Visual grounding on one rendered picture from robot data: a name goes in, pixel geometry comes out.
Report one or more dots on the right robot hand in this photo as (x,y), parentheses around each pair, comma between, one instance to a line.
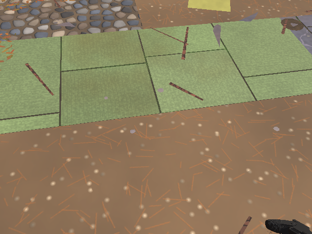
(287,227)

